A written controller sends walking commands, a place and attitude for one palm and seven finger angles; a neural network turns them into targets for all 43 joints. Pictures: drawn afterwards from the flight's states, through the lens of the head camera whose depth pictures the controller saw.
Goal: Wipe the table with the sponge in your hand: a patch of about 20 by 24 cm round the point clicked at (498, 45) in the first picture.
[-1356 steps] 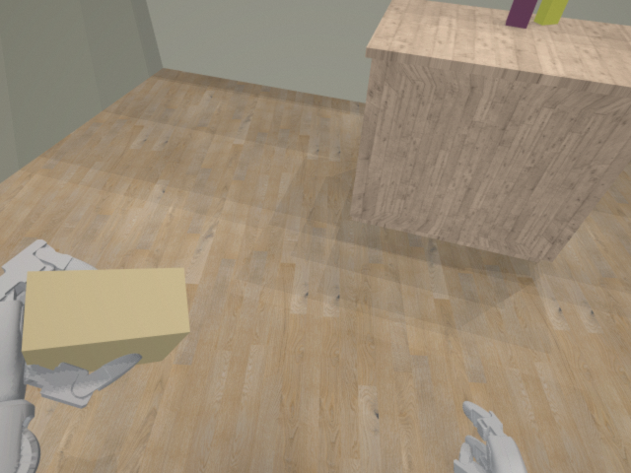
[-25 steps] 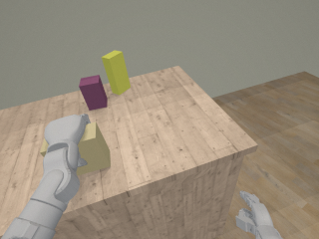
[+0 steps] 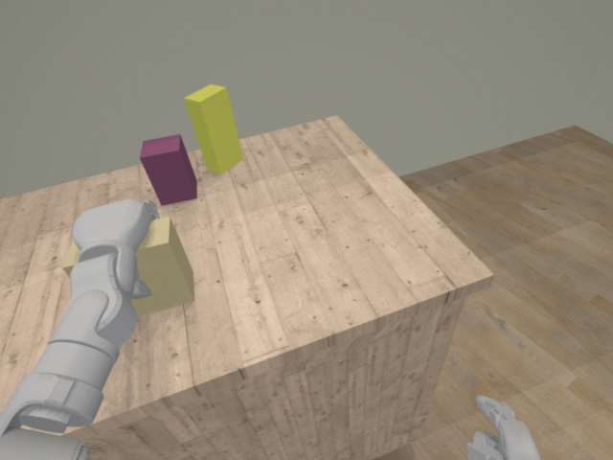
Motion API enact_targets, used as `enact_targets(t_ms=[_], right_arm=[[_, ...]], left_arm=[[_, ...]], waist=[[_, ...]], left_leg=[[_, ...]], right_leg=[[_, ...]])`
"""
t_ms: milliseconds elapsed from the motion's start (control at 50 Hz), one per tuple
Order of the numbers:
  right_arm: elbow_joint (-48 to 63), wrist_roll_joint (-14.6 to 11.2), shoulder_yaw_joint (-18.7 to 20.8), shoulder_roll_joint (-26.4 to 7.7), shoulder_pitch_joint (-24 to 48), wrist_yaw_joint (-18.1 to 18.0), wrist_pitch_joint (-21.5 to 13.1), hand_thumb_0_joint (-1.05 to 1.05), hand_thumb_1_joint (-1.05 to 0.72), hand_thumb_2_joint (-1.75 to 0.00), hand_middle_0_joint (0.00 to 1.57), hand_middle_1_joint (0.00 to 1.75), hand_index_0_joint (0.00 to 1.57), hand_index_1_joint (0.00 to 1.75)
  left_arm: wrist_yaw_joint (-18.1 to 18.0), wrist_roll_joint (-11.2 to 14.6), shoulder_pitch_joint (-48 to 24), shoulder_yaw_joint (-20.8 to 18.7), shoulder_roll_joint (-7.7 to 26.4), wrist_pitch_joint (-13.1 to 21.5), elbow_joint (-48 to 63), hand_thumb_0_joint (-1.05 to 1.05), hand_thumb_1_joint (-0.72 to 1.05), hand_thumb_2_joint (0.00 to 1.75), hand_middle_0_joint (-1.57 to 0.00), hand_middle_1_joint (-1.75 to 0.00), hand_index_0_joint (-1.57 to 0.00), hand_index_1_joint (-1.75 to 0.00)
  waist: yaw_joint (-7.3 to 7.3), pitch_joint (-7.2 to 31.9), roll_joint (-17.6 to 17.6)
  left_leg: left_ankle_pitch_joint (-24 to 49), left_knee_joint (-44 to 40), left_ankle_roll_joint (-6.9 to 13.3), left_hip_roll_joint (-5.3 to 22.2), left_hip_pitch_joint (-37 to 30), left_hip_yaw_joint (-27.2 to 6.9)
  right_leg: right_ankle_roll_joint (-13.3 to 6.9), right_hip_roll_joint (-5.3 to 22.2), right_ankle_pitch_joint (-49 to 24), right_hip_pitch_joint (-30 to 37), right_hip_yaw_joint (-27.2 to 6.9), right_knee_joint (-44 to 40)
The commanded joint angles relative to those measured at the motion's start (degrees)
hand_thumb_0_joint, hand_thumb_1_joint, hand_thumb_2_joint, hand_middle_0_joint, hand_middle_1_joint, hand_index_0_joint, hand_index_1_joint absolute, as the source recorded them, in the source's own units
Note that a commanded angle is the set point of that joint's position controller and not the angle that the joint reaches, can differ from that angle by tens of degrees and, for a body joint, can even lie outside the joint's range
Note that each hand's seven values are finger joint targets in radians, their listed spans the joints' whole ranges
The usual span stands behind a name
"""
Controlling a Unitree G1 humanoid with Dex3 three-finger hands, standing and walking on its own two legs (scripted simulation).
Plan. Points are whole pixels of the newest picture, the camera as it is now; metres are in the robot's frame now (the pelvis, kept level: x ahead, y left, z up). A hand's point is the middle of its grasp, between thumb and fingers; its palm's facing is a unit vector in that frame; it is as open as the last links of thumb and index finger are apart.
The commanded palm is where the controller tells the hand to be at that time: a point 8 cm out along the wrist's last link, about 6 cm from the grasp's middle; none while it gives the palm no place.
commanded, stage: wipe forward along the middle lane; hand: left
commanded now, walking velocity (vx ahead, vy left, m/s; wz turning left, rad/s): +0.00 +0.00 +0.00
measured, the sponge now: (141, 280) +0.33 +0.28 +0.08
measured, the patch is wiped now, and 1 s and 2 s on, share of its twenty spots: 1.00 1.00 1.00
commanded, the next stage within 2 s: slide back across to the first lane in 0.66 s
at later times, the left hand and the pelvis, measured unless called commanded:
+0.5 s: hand (133, 232) +0.38 +0.30 +0.13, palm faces -0.05 -0.01 -1.00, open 10.1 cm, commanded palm +0.37 +0.30 +0.16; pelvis -0.01 +0.01 +0.00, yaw +0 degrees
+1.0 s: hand (128, 215) +0.41 +0.33 +0.13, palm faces -0.04 -0.02 -1.00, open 10.1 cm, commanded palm +0.38 +0.34 +0.18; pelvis +0.01 +0.02 +0.00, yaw -1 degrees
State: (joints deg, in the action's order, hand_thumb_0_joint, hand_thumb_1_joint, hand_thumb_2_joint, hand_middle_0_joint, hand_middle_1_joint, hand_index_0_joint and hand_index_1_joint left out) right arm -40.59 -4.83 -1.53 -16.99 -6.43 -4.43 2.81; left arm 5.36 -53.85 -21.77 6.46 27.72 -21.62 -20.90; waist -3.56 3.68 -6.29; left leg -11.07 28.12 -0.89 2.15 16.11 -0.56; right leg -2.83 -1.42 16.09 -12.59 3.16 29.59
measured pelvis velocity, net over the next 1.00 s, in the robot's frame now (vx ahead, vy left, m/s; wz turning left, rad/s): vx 0.01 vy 0.02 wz -0.01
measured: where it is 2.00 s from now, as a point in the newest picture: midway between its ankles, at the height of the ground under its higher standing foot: outside the picture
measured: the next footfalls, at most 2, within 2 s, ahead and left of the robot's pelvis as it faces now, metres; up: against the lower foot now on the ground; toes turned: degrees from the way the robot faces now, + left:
none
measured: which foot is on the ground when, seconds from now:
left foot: down 0.00-1.00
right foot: down 0.00-1.00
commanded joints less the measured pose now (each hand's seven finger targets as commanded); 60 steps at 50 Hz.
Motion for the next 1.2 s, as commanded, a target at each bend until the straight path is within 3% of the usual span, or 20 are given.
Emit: enact_targets(t_ms=[0, 60, 100, 160, 200, 260, 300, 440, 480, 640, 680, 740, 800, 860, 940, 960, 1040, 1060, 1140, 1180], right_arm=[[8.8, 0.3, 2.2, -6.3, 9.3, -0.5, -2.7, 0.0, -0.9, -0.9, 0.2, 0.3, 0.2, 0.3], [8.3, 0.3, 2.3, -6.5, 8.5, -0.7, -2.8, 0.0, -0.9, -0.9, 0.2, 0.3, 0.2, 0.3], [8.0, 0.0, 2.2, -6.3, 7.8, -0.8, -2.8, 0.0, -0.9, -0.9, 0.2, 0.3, 0.2, 0.3], [8.3, 0.0, 2.5, -6.3, 7.1, -0.7, -2.8, 0.0, -0.9, -0.9, 0.2, 0.3, 0.2, 0.3], [8.3, -0.2, 2.5, -6.1, 6.6, -0.5, -2.7, 0.0, -0.9, -0.9, 0.2, 0.3, 0.2, 0.3], [8.4, -0.2, 2.6, -6.2, 5.9, -0.5, -2.6, 0.0, -0.9, -0.9, 0.2, 0.3, 0.2, 0.3], [7.4, -0.2, 2.6, -6.5, 5.0, -0.6, -2.5, 0.0, -0.9, -0.9, 0.2, 0.3, 0.2, 0.3], [6.6, -0.2, 2.8, -6.4, 3.0, -0.5, -2.2, 0.0, -0.9, -0.9, 0.2, 0.3, 0.2, 0.3], [6.1, -0.1, 2.8, -6.7, 2.2, -0.6, -2.2, 0.0, -0.9, -0.9, 0.2, 0.3, 0.2, 0.3], [6.2, 0.0, 3.2, -6.7, -0.2, 0.1, -1.6, 0.0, -0.9, -0.9, 0.2, 0.3, 0.2, 0.3], [5.8, 0.2, 3.4, -6.9, -0.8, 0.0, -1.5, 0.0, -0.9, -0.9, 0.2, 0.3, 0.2, 0.3], [5.7, 0.2, 3.5, -7.0, -1.4, 0.2, -1.1, 0.0, -0.9, -0.9, 0.2, 0.3, 0.2, 0.3], [6.0, 0.1, 3.5, -7.2, -1.4, 0.1, -0.8, 0.0, -0.9, -0.9, 0.2, 0.3, 0.2, 0.3], [6.9, 0.1, 3.6, -7.0, -0.6, 0.2, -0.7, 0.0, -0.9, -0.9, 0.2, 0.3, 0.2, 0.3], [7.3, 0.1, 3.5, -7.4, 0.2, 0.5, 0.0, 0.0, -0.9, -0.9, 0.2, 0.3, 0.2, 0.3], [7.9, -0.1, 3.4, -7.1, 1.1, 0.5, -0.2, 0.0, -0.9, -0.9, 0.2, 0.3, 0.2, 0.3], [8.6, 0.1, 3.5, -7.4, 1.5, 0.7, -0.2, 0.0, -0.9, -0.9, 0.2, 0.3, 0.2, 0.3], [9.5, 0.0, 3.5, -7.0, 2.2, 0.7, -0.4, 0.0, -0.9, -0.9, 0.2, 0.3, 0.2, 0.3], [9.3, 0.1, 3.5, -7.7, 2.0, 0.5, -0.2, 0.0, -0.9, -0.9, 0.2, 0.3, 0.2, 0.3], [9.9, 0.2, 3.6, -7.7, 2.3, 0.4, -0.5, 0.0, -0.9, -0.9, 0.2, 0.3, 0.2, 0.3]], left_arm=[[-2.4, -1.9, -15.1, -4.8, 12.7, 0.3, -1.5, 0.0, 0.1, 1.3, -1.2, -1.6, -1.2, -1.6], [-2.5, -2.8, -19.6, -5.8, 15.0, 1.2, -2.9, 0.0, 0.1, 1.3, -1.2, -1.6, -1.2, -1.6], [-2.8, -3.4, -22.2, -3.2, 12.4, 1.5, -5.5, 0.0, 0.1, 1.3, -1.2, -1.6, -1.2, -1.6], [-3.4, -3.5, -23.2, -4.3, 13.6, 2.4, -5.8, 0.0, 0.1, 1.3, -1.2, -1.6, -1.2, -1.6], [-3.8, -3.1, -24.7, -2.0, 10.7, 2.6, -7.1, 0.0, 0.1, 1.3, -1.2, -1.6, -1.2, -1.6], [-4.3, -3.0, -26.3, -3.2, 11.9, 3.1, -8.3, 0.0, 0.1, 1.3, -1.2, -1.6, -1.2, -1.6], [-4.9, -3.6, -29.1, -3.1, 12.7, 3.3, -11.7, 0.0, 0.1, 1.3, -1.2, -1.6, -1.2, -1.6], [-5.7, -4.7, -34.3, -2.2, 12.9, 4.2, -16.8, 0.0, 0.1, 1.3, -1.2, -1.6, -1.2, -1.6], [-5.8, -5.1, -36.2, -3.4, 14.9, 4.8, -18.6, 0.0, 0.1, 1.3, -1.2, -1.6, -1.2, -1.6], [-6.5, -6.0, -38.8, -1.9, 13.2, 6.2, -22.1, 0.0, 0.1, 1.3, -1.2, -1.6, -1.2, -1.6], [-6.9, -6.2, -39.3, -3.7, 15.2, 6.7, -23.3, 0.0, 0.1, 1.3, -1.2, -1.6, -1.2, -1.6], [-7.3, -5.8, -39.0, -3.5, 14.8, 6.8, -24.2, 0.0, 0.1, 1.3, -1.2, -1.6, -1.2, -1.6], [-7.3, -5.9, -39.6, -5.4, 18.1, 7.2, -23.3, 0.0, 0.1, 1.3, -1.2, -1.6, -1.2, -1.6], [-7.3, -6.0, -38.4, -9.1, 22.2, 7.6, -20.2, 0.0, 0.1, 1.3, -1.2, -1.6, -1.2, -1.6], [-6.6, -6.2, -35.5, -8.9, 23.2, 6.4, -18.8, 0.0, 0.1, 1.3, -1.2, -1.6, -1.2, -1.6], [-6.2, -5.8, -36.9, -9.7, 24.1, 6.6, -16.6, 0.0, 0.1, 1.3, -1.2, -1.6, -1.2, -1.6], [-5.3, -6.2, -34.8, -10.4, 25.6, 5.9, -12.7, 0.0, 0.1, 1.3, -1.2, -1.6, -1.2, -1.6], [-4.9, -5.7, -34.4, -11.0, 25.9, 6.2, -10.2, 0.0, 0.1, 1.3, -1.2, -1.6, -1.2, -1.6], [-3.3, -3.9, -31.5, -13.6, 28.4, 6.2, -9.1, 0.0, 0.1, 1.3, -1.2, -1.6, -1.2, -1.6], [-2.6, -3.5, -30.7, -15.1, 29.7, 7.2, -5.2, 0.0, 0.1, 1.3, -1.2, -1.6, -1.2, -1.6]], waist=[[0.44, 4.6, 11.8], [0.78, 4.2, 9.7], [1.25, 3.8, 9.2], [0.84, 7.1, 7.8], [1.32, 7.4, 8.2], [1.39, 8.4, 8.7], [2.2, 6.4, 10.4], [2.74, 8.0, 8.2], [3.08, 8.6, 8.1], [3.75, 10.1, 7.5], [3.83, 10.7, 7.8], [3.85, 11.1, 8.5], [3.34, 12.4, 8.7], [1.67, 15.7, 6.6], [1.71, 13.4, 6.1], [1.45, 13.7, 4.0], [0.96, 14.7, 3.2], [0.49, 15.9, 2.0], [0.75, 15.5, 5.3], [0.36, 17.5, 3.6]], left_leg=[[1.4, -1.2, 3.4, -4.0, -2.4, 1.3], [0.3, -1.9, 3.3, -3.9, -2.6, 0.9], [-1.1, -2.3, 3.3, -3.9, -2.1, 1.0], [-0.8, -2.6, 3.2, -4.0, -2.4, 0.8], [-1.0, -2.4, 3.2, -4.0, -2.3, 1.0], [-0.9, -2.8, 3.3, -3.9, -2.0, 0.6], [-2.3, -2.7, 3.3, -3.8, -1.1, 0.7], [-2.9, -2.7, 3.3, -3.9, -0.6, 0.8], [-2.4, -2.8, 3.3, -3.7, -0.6, 0.6], [-1.3, -2.4, 3.4, -3.5, -0.3, 0.2], [0.1, -2.2, 3.4, -3.4, -0.5, 0.0], [0.0, -2.1, 3.5, -3.4, 0.2, 0.3], [1.1, -2.3, 3.7, -3.5, 0.0, 0.3], [5.2, -2.4, 3.7, -3.6, -0.9, 0.2], [5.7, -2.3, 4.0, -3.8, -1.5, 0.9], [6.9, -2.9, 4.0, -3.7, -2.0, 0.4], [8.9, -2.4, 4.3, -3.9, -4.0, 0.6], [10.5, -2.7, 4.3, -4.0, -4.8, 0.1], [11.2, -2.0, 4.5, -4.0, -5.5, 0.4], [15.0, -1.6, 4.7, -4.2, -7.5, 0.1]], right_leg=[[0.7, 0.8, -6.4, -2.9, -4.9, -8.8], [0.3, 0.6, -3.4, -4.3, -5.0, -9.4], [0.2, 0.5, -1.1, -5.6, -3.8, -9.1], [-0.1, 0.4, -1.5, -4.1, -3.9, -8.9], [0.1, 0.5, -1.9, -4.5, -3.3, -8.6], [0.0, 0.3, -2.3, -4.1, -3.1, -8.5], [0.2, 0.2, -0.5, -5.8, -2.8, -8.7], [0.1, 0.4, -0.1, -6.3, -3.0, -8.6], [0.0, 0.2, -0.8, -6.1, -2.8, -8.3], [-0.1, 0.0, -2.6, -7.0, -2.3, -7.8], [-0.2, -0.1, -3.9, -6.6, -2.2, -7.5], [0.1, 0.0, -4.2, -6.3, -2.5, -7.9], [0.1, 0.1, -5.0, -4.4, -2.4, -7.9], [-0.5, 0.2, -9.4, -0.6, -2.7, -7.1], [-0.2, 0.3, -10.2, -0.4, -2.8, -7.7], [-0.5, 0.3, -10.9, 0.0, -2.5, -7.5], [-0.7, 0.2, -12.9, 1.3, -2.5, -7.4], [-1.0, 0.2, -13.9, 2.3, -2.2, -7.1], [-0.5, 0.4, -16.7, 3.7, -2.6, -7.4], [-0.8, 0.3, -20.6, 5.0, -2.2, -6.6]])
